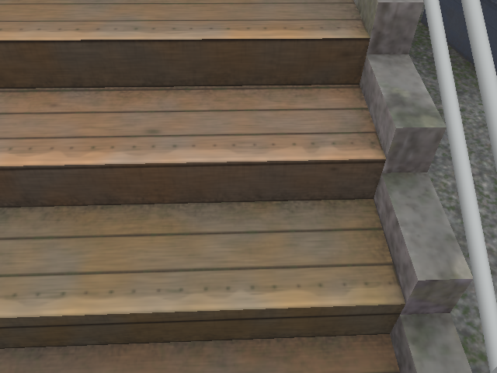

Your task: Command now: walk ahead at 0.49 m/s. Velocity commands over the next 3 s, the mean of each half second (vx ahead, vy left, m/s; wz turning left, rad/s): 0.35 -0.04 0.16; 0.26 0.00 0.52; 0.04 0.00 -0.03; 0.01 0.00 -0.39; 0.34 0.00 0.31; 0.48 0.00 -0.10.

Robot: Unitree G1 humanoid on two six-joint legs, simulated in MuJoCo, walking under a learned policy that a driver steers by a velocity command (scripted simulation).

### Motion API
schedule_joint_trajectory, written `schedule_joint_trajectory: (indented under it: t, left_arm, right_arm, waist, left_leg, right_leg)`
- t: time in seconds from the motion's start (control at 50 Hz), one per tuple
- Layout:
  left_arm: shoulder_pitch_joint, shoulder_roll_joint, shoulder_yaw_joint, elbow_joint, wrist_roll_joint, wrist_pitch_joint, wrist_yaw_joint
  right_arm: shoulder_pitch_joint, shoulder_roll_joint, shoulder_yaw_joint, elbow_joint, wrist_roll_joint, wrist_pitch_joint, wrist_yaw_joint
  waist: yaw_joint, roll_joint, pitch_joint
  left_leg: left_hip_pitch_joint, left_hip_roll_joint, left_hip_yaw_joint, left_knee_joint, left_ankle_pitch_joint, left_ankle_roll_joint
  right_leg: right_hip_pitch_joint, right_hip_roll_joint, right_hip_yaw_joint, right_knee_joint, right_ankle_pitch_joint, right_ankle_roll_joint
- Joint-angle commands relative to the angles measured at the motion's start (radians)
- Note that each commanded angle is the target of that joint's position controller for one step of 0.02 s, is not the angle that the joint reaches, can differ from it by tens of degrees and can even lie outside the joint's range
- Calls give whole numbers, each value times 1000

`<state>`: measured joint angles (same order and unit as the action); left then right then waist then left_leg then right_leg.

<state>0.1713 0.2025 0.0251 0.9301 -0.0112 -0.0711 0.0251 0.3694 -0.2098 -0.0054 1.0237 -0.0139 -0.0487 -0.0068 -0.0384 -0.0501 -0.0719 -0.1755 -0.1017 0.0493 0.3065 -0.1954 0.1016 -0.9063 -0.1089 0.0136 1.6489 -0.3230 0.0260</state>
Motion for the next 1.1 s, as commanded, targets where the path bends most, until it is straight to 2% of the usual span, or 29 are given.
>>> schedule_joint_trajectory:
  t: [0.02, 0.18, 0.22, 0.24, 0.28, 0.32, 0.34, 0.36, 0.38, 0.4, 0.42, 0.46, 0.48, 0.5, 0.52, 0.56, 0.58, 0.74, 0.76, 0.78, 0.82, 0.84, 0.86, 0.88, 0.9, 0.92, 0.96, 1.04, 1.1]
  left_arm:
    - [-32, -16, -15, -82, -15, -8, -5]
    - [-199, -105, -99, -284, -16, -27, -16]
    - [-323, -118, -134, -400, 32, -47, -27]
    - [-390, -133, -152, -450, 64, -54, -39]
    - [-214, -72, -98, -399, 32, -53, -21]
    - [287, 191, 14, -269, 21, -25, -9]
    - [468, 346, 54, -148, 80, -20, -11]
    - [349, 318, 32, -213, 157, -26, 31]
    - [241, 241, 20, -244, 125, -32, 32]
    - [130, 123, 20, -158, -20, 34, 47]
    - [20, 11, -2, -175, -9, 56, 56]
    - [-112, -48, -24, -223, 47, 74, 54]
    - [-170, -10, -24, -239, 81, 53, 38]
    - [-215, 1, -27, -243, 77, 48, 34]
    - [-107, 84, -17, -219, 84, 31, 5]
    - [-106, 117, 3, -205, 38, 38, 24]
    - [-145, 135, 29, -189, 33, 33, 18]
    - [-147, 169, 74, -219, 42, 52, 46]
    - [-167, 111, 86, -354, 132, -11, 6]
    - [-242, 137, 80, -353, 137, -22, -14]
    - [-242, 57, 62, -346, 45, -14, -7]
    - [-93, -38, 37, -321, 36, 15, 11]
    - [0, -130, 24, -434, 91, 32, 5]
    - [23, -14, 54, -464, 74, 4, -47]
    - [-94, 80, 72, -445, 22, -28, -60]
    - [-194, 153, 88, -428, -8, -65, -31]
    - [-246, 133, 62, -434, 13, -95, 20]
    - [-279, 55, 27, -456, 36, -61, 15]
    - [-124, -1, 7, -408, 49, -3, -60]
  right_arm:
    - [178, -73, -3, 34, 15, 14, -26]
    - [186, -77, 2, 59, -8, 50, -81]
    - [164, -79, -2, 37, 12, 58, -96]
    - [189, -135, -29, 22, 55, 35, -89]
    - [163, -208, -40, 19, 49, 14, -61]
    - [61, -245, -46, 1, 27, 13, -43]
    - [85, -98, -30, -73, 40, -19, -19]
    - [37, -107, -45, -122, 16, -48, 26]
    - [62, -81, -50, -120, 18, -46, 54]
    - [13, -47, -64, -202, -46, -17, 45]
    - [-17, -30, -60, -192, -73, 19, 21]
    - [20, -3, -57, -178, -78, 96, -21]
    - [-21, 33, -30, -207, 44, 110, -32]
    - [-27, -27, -49, -265, 56, 129, -57]
    - [72, -74, -78, -285, 75, 112, -41]
    - [-72, -129, -91, -364, 11, 117, -36]
    - [-114, -118, -105, -395, -83, 134, -24]
    - [77, -55, -102, -354, -12, 170, 31]
    - [226, 43, -86, -249, 19, 46, 97]
    - [273, 98, -70, -230, 13, -22, 120]
    - [258, 59, -92, -228, 1, -88, 99]
    - [204, 2, -118, -248, -27, -88, 84]
    - [111, -242, -166, -357, 54, -78, 34]
    - [-33, -366, -189, -454, 60, -81, -3]
    - [-81, -251, -153, -444, 41, -94, 4]
    - [-21, -181, -100, -436, 21, -96, 14]
    - [59, -96, -54, -409, 29, -66, 11]
    - [45, -45, -1, -410, 49, -53, -27]
    - [-163, -114, -10, -443, -4, -56, -10]
  waist:
    - [7, 99, 143]
    - [12, 123, 216]
    - [11, 95, 184]
    - [-3, 50, 115]
    - [105, 232, -23]
    - [374, 325, -270]
    - [307, -309, -450]
    - [239, -381, -534]
    - [159, -247, -474]
    - [11, -81, -240]
    - [-1, -63, -55]
    - [-53, -74, 38]
    - [-44, -83, 42]
    - [-75, -146, 79]
    - [-127, -205, -54]
    - [-104, -203, 28]
    - [-135, -114, 154]
    - [-132, -135, 13]
    - [-31, 166, 185]
    - [-88, 109, 152]
    - [-84, 176, 121]
    - [-21, 275, 95]
    - [161, 503, 55]
    - [139, 522, -27]
    - [64, 376, 102]
    - [-5, 266, 86]
    - [-40, 84, 1]
    - [-34, 91, 4]
    - [43, 168, -21]
  left_leg:
    - [245, 397, -371, -71, -14, 215]
    - [165, 382, -245, -45, 190, 105]
    - [7, 300, -163, -126, 195, 55]
    - [-209, 327, -200, -338, 131, 85]
    - [-123, 325, -173, -213, 863, 106]
    - [32, 266, -142, 394, 1545, -26]
    - [-274, 34, -190, 805, 434, -71]
    - [-277, -179, -418, 1291, -237, -190]
    - [-358, -112, -458, 1407, -326, -189]
    - [-448, 116, -180, 1235, -246, -142]
    - [-501, 133, -113, 1199, -259, -134]
    - [-457, 85, -35, 1417, -161, -140]
    - [-448, 64, -27, 1556, -189, -123]
    - [-475, 80, -88, 1532, -158, -115]
    - [-608, 151, -132, 1485, -112, -71]
    - [-699, 179, -154, 1405, 39, -103]
    - [-700, 188, -137, 1285, 77, -111]
    - [-250, 175, 100, 706, -167, 23]
    - [-305, 141, -68, 805, -69, -7]
    - [-335, 159, -106, 679, -90, -11]
    - [-336, 145, -83, 286, -52, -18]
    - [-259, 142, -174, 258, 171, 45]
    - [-272, 122, -528, 132, 259, 205]
    - [-268, 250, -929, -149, -312, 255]
    - [-358, 283, -1012, -173, -706, 227]
    - [-244, 312, -885, -63, -581, 185]
    - [-106, 302, -779, 87, -298, 207]
    - [46, 265, -631, 88, -140, 159]
    - [-298, 166, -433, 148, 125, 127]
  right_leg:
    - [-521, -12, 36, 436, -123, -3]
    - [-690, -29, -10, 450, -204, 49]
    - [-419, -79, -76, -36, -51, 32]
    - [20, -65, -143, -332, 3, -21]
    - [428, 98, -245, -398, -121, -43]
    - [767, 64, 45, -635, -27, -137]
    - [1065, -213, 604, -1072, 51, -265]
    - [1028, -403, 950, -1244, 1323, -408]
    - [926, -420, 686, -1104, 1355, -389]
    - [771, -279, 360, -969, 832, -348]
    - [564, -213, 237, -974, 467, -284]
    - [321, -170, 84, -1103, 118, -271]
    - [259, -238, 66, -1193, 80, -246]
    - [211, -280, 60, -1239, -9, -222]
    - [351, -336, 166, -1300, -620, -138]
    - [359, -353, 163, -1352, -680, -79]
    - [264, -329, 126, -1361, -674, -66]
    - [554, -262, -283, -1377, -442, -29]
    - [510, -276, -219, -1345, -376, -49]
    - [626, -296, -223, -1283, -337, -67]
    - [730, -203, -321, -929, -239, -36]
    - [567, -140, -283, -607, -238, 19]
    - [382, 69, -261, -312, -261, 17]
    - [287, 162, -20, -161, -195, 4]
    - [98, 155, 94, 94, -88, 6]
    - [-11, 135, 150, 104, -88, 24]
    - [-39, 95, 160, 27, -31, 36]
    - [47, 63, 75, -612, -184, 66]
    - [515, 107, -60, -730, 47, 66]
